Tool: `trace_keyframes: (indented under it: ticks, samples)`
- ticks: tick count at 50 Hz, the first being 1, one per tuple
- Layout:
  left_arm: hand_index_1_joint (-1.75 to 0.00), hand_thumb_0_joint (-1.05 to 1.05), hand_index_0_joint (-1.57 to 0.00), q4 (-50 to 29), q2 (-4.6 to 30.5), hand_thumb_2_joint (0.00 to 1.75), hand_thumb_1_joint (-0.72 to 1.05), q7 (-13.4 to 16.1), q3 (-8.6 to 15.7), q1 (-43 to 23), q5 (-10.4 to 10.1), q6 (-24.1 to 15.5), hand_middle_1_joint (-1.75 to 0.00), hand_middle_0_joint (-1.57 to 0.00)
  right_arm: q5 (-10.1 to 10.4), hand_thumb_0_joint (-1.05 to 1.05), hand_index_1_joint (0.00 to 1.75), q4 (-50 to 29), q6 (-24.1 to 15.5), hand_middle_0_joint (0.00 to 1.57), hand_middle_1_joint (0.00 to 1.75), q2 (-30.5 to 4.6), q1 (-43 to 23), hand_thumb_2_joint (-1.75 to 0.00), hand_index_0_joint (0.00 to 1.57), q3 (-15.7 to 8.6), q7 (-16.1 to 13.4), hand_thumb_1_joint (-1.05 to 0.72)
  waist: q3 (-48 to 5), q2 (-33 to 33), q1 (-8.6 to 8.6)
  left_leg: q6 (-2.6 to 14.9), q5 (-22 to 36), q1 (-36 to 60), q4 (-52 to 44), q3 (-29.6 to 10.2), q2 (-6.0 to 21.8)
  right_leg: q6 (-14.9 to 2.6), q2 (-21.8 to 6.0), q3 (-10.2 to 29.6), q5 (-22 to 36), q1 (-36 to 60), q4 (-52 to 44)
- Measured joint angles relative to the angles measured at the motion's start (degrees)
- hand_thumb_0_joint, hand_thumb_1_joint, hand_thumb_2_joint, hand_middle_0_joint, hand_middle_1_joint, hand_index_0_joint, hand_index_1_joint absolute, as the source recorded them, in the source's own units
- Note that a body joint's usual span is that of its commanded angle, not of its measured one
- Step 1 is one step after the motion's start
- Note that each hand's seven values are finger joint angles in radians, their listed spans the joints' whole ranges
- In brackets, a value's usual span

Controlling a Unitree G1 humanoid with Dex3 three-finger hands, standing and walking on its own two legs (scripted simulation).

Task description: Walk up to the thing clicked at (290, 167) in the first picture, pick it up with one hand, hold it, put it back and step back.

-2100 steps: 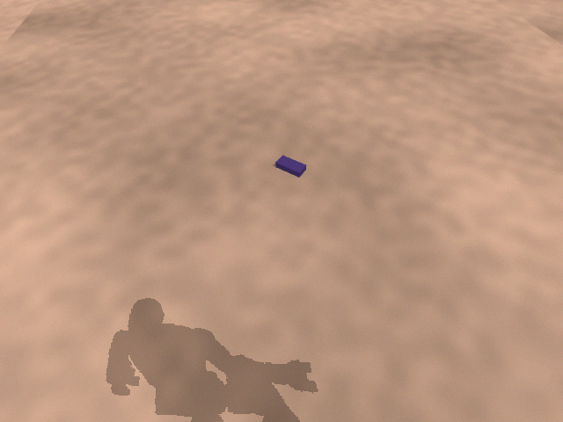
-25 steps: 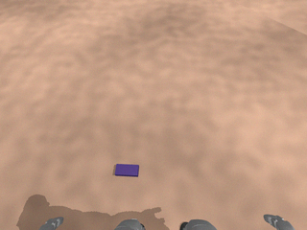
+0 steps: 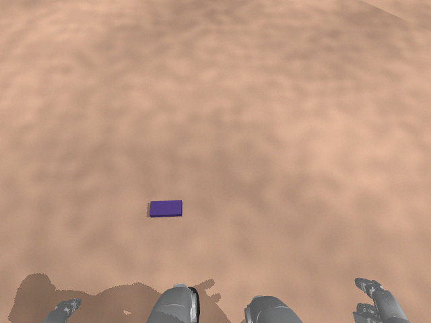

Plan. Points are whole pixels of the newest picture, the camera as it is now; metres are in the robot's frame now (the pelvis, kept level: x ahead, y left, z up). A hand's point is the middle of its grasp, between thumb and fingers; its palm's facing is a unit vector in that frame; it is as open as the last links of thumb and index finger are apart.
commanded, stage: step back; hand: left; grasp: from above
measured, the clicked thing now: (166, 208) +0.56 +0.24 -0.74
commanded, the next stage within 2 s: none
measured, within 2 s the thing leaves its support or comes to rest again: neither
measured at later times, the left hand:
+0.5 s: hand out of the picture -0.03 +0.26 -0.14, palm faces +0.08 -0.92 -0.37, open 7.3 cm
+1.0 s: hand out of the picture -0.26 +0.22 -0.12, palm faces +0.03 -0.90 -0.44, open 7.4 cm
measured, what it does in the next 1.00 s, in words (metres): walks backwards: right foot, then left foot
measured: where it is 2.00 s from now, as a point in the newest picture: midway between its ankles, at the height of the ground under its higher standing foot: outside the picture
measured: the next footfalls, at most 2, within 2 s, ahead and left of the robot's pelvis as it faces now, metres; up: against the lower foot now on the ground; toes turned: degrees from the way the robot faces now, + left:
right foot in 0.04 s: +0.00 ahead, -0.13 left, +0.00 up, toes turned +3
left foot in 0.42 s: -0.10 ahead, +0.11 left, +0.00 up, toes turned +3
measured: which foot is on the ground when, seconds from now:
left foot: down 0.00-0.06, up 0.08-0.40, down 0.42-0.84, up 0.86-1.00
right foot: up 0.00-0.02, down 0.04-0.44, up 0.46-0.78, down 0.80-1.00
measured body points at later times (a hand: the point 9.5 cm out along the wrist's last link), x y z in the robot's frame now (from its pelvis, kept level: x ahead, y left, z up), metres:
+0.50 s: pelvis -0.14 -0.01 +0.00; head -0.08 +0.01 +0.45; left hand -0.03 +0.31 -0.12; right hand -0.03 -0.31 -0.11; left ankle -0.14 +0.10 -0.72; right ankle -0.07 -0.13 -0.70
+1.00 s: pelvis -0.30 -0.05 +0.01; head -0.26 -0.08 +0.46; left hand -0.26 +0.27 -0.09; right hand -0.19 -0.36 -0.12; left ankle -0.30 +0.10 -0.63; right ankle -0.29 -0.17 -0.72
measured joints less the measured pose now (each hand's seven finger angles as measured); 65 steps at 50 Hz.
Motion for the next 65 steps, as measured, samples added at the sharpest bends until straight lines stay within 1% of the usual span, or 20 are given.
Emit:
trace_keyframes:
  ticks: [4,7,11,18,21,23,26,31,36,40,42,45,47,49,52,56,58,60,61,65]
  samples:
    - [-0.3,0.0,-0.21,0.42,-2.35,0.9,0.91,-0.51,0.0,1.32,0.71,-0.93,-0.3,-0.2,0.76,0.0,0.3,0.93,1.43,0.21,0.3,-2.04,-1.14,-0.9,0.21,-0.56,0.07,-0.9,0.05,5.07,-0.64,-0.97,-3.03,-2.89,4.45,-3.6,1.76,-1.68,1.58,-3.79,5.44,3.68,-9.05]
    - [-0.3,0.0,-0.21,-0.53,-2.81,0.9,0.91,-0.89,-0.39,3.88,1.19,-0.8,-0.3,-0.21,1.07,0.0,0.3,2.36,2.22,0.21,0.3,-1.86,0.13,-0.9,0.21,-0.9,-0.17,-0.9,-2.2,2.7,1.51,-1.67,-15.04,-5.22,18.04,-7.43,-4.83,-2.5,-0.86,-1.63,6.69,2.23,-8.94]
    - [-0.3,0.01,-0.21,-1.16,-3.46,0.9,0.9,-0.39,-0.23,4.81,1.2,-0.44,-0.3,-0.21,1.84,0.0,0.3,2.56,1.46,0.2,0.3,-3.21,2.44,-0.9,0.21,-0.82,-0.39,-0.9,-4.46,2.52,1.13,-1.98,-14.46,-4.86,28.92,-12.01,-9.24,-2.0,-2.47,-1.83,10.88,1.39,-13.65]
    - [-0.3,0.01,-0.21,-6.45,-2.51,0.9,0.9,0.69,-0.32,0.64,1.14,-1.28,-0.3,-0.21,1.39,0.01,0.3,2.89,1.09,0.2,0.3,-4.01,4.61,-0.9,0.2,-0.57,-1.02,-0.9,-2.29,2.88,0.61,-2.52,-16.87,4.31,13.11,-8.78,-4.96,-1.81,-3.02,-5.74,13.77,-2.52,-12.86]
    - [-0.3,0.0,-0.21,-7.71,-1.35,0.9,0.9,0.49,-0.7,-0.92,0.53,-0.88,-0.3,-0.21,0.91,0.01,0.3,2.94,0.56,0.2,0.3,-3.08,4.32,-0.9,0.2,-0.65,-0.59,-0.9,-1.1,1.33,0.3,-1.42,-9.24,8.83,0.67,-6.16,-3.67,-1.1,-4.03,-6.79,13.43,-5.16,-9.07]
    - [-0.3,0.0,-0.21,-7.21,-0.23,0.9,0.9,0.43,-0.56,-1.6,0.07,-0.1,-0.3,-0.21,0.23,0.01,0.3,3.01,0.42,0.2,0.3,-1.25,3.42,-0.9,0.2,-0.58,-0.18,-0.9,0.2,-2.2,1.15,-0.63,-7.19,9.22,-0.07,-4.33,-5.31,-1.23,-5.01,-4.19,13.11,-6.29,-6.85]
    - [-0.3,0.0,-0.21,-5.28,-0.59,0.9,0.91,0.71,-0.41,-1.05,-0.01,1.07,-0.3,-0.2,-0.41,0.01,0.3,2.07,0.16,0.2,0.3,-0.54,3.61,-0.9,0.21,0.03,0.78,-0.9,-1.03,-1.12,-0.15,0.05,-6.26,7.33,0.45,-5.71,-3.52,-1.77,0.93,0.08,-0.6,-8.99,5.92]
    - [-0.3,0.0,-0.21,-4.41,-0.15,0.9,0.91,0.25,0.05,1.79,-0.44,0.61,-0.3,-0.21,-0.56,0.01,0.3,0.88,0.23,0.21,0.3,0.1,2.59,-0.89,0.21,0.29,0.45,-0.9,-3.15,-0.68,0.84,-0.22,-1.35,5.52,-4.1,-5.18,-1.05,-1.45,4.73,3.09,-0.67,-9.32,20.89]
    - [-0.3,0.0,-0.21,-3.47,0.59,0.9,0.91,0.23,0.37,3.98,-0.06,0.1,-0.3,-0.2,-0.17,0.0,0.3,-1.69,-0.11,0.21,0.3,-0.33,-0.18,-0.9,0.21,0.01,0.22,-0.9,-2.17,-0.51,1.9,-0.39,1.53,2.05,-3.81,-3.55,0.36,0.65,1.75,1.87,-1.12,-2.53,10.87]
    - [-0.3,0.0,-0.21,-1.97,0.54,0.9,0.91,0.02,0.17,5.04,0.13,-0.69,-0.3,-0.2,0.04,0.0,0.3,-3.3,0.65,0.21,0.3,-1.49,-2.26,-0.9,0.21,-0.12,0.46,-0.9,-1.44,0.58,2.3,-1.89,2.5,-1.97,-0.18,-2.32,1.63,0.12,-1.26,-1.26,3.16,4.65,-8.35]
    - [-0.3,0.0,-0.2,-0.5,-1.58,0.9,0.91,-0.13,-0.1,4.44,0.68,-0.97,-0.3,-0.2,0.59,0.0,0.3,-2.6,1.56,0.21,0.3,-3.18,-2.89,-0.9,0.21,-0.73,0.36,-0.9,-0.23,5.54,1.08,-1.6,2.62,-3.33,1.79,-5.69,3.5,-0.78,1.4,-3.95,4.64,5.88,-10.6]
    - [-0.3,0.0,-0.21,-1.06,-2.31,0.9,0.91,-0.93,-0.77,6.72,1.37,-0.92,-0.3,-0.21,1.0,0.0,0.3,-0.63,2.98,0.2,0.3,-2.84,-0.78,-0.9,0.21,-1.18,-0.13,-0.9,-2.76,4.44,2.59,-1.8,-11.75,-6.39,13.0,-9.35,-2.54,-1.74,-0.47,-2.77,6.0,3.27,-9.06]
    - [-0.3,0.01,-0.21,-0.96,-2.48,0.9,0.9,-0.65,-0.8,7.82,1.47,-0.6,-0.3,-0.21,1.31,0.0,0.3,0.23,3.16,0.2,0.3,-2.81,0.79,-0.9,0.21,-1.05,0.13,-0.9,-4.07,2.83,3.25,-1.77,-13.87,-7.11,22.59,-10.68,-6.39,-1.78,-2.29,-1.23,7.94,2.48,-10.57]
    - [-0.3,0.01,-0.21,-0.87,-2.65,0.9,0.9,-0.42,-0.55,7.58,1.58,-0.23,-0.3,-0.21,1.55,0.0,0.3,0.48,2.63,0.2,0.3,-3.26,2.7,-0.9,0.21,-1.05,-0.03,-0.9,-5.1,2.75,2.21,-1.9,-13.51,-6.8,28.22,-12.03,-8.41,-1.44,-3.38,-1.85,10.0,1.66,-12.55]
    - [-0.3,0.01,-0.21,-2.62,-2.2,0.9,0.9,0.06,-0.3,5.92,1.85,-0.54,-0.3,-0.21,1.42,0.0,0.3,1.0,2.25,0.2,0.3,-3.87,4.96,-0.9,0.21,-0.96,-0.47,-0.9,-5.11,3.15,1.47,-2.54,-14.37,-3.22,27.82,-12.07,-8.05,-1.22,-3.73,-3.01,12.08,-0.66,-13.23]
    - [-0.3,0.01,-0.21,-5.9,-1.25,0.9,0.9,0.99,-0.18,2.03,1.65,-1.16,-0.3,-0.21,0.83,0.01,0.3,2.08,2.19,0.2,0.3,-3.7,6.28,-0.9,0.2,-0.87,-0.76,-0.9,-2.96,3.41,0.5,-2.84,-17.41,3.7,15.08,-9.2,-4.89,-0.91,-4.23,-5.81,13.53,-3.93,-11.4]
    - [-0.3,0.0,-0.21,-7.13,-0.54,0.9,0.9,1.16,-0.37,0.12,1.23,-1.02,-0.3,-0.21,0.53,0.01,0.3,2.29,1.87,0.2,0.3,-3.13,6.47,-0.9,0.2,-0.79,-0.52,-0.9,-1.99,2.69,0.07,-2.28,-14.74,7.57,5.37,-6.94,-3.48,-0.5,-5.0,-6.94,13.63,-5.98,-9.12]
    - [-0.3,0.0,-0.21,-7.33,0.71,0.9,0.9,1.23,-0.37,-1.86,0.75,-0.36,-0.3,-0.21,0.03,0.01,0.3,2.9,1.62,0.2,0.3,-1.4,5.52,-0.9,0.2,-0.9,-0.32,-0.9,-0.03,-1.02,0.57,-1.19,-8.6,9.55,0.36,-4.84,-5.24,-0.12,-7.15,-5.47,13.73,-7.65,-6.37]
    - [-0.3,0.0,-0.21,-7.02,0.95,0.9,0.9,1.32,-0.32,-2.24,0.45,0.0,-0.3,-0.21,-0.3,0.01,0.3,2.82,1.72,0.2,0.3,-0.64,5.16,-0.9,0.21,-0.73,0.01,-0.9,0.45,-2.42,1.1,-0.82,-8.08,9.52,0.23,-3.9,-5.73,-0.63,-6.86,-3.81,11.82,-8.49,-4.62]
    - [-0.3,0.0,-0.21,-4.57,-0.13,0.9,0.91,1.31,-0.83,-1.47,-0.16,1.17,-0.3,-0.2,-0.83,0.01,0.3,1.82,1.68,0.21,0.3,-0.24,4.86,-0.89,0.21,0.26,0.92,-0.9,-1.43,-0.11,-0.76,-0.08,-5.73,7.22,-0.4,-6.0,-2.6,-1.41,1.19,-0.29,-2.45,-11.11,12.72]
